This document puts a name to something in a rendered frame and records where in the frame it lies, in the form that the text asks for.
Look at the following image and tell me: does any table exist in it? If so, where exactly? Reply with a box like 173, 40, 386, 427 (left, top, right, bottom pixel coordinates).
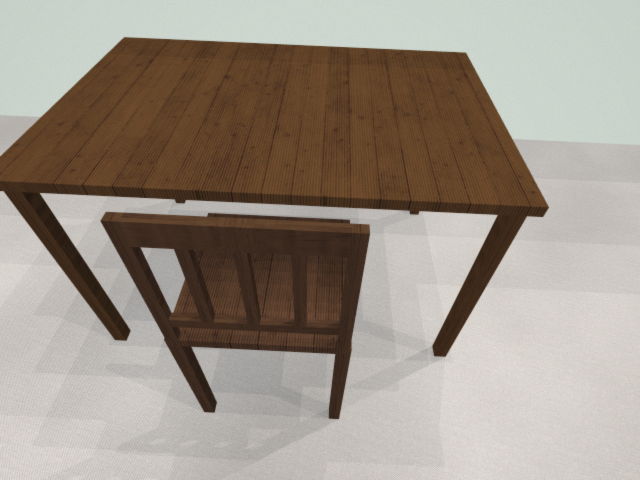
0, 37, 549, 357

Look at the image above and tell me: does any chair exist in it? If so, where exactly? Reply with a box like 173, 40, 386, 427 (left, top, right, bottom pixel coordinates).
100, 212, 370, 419

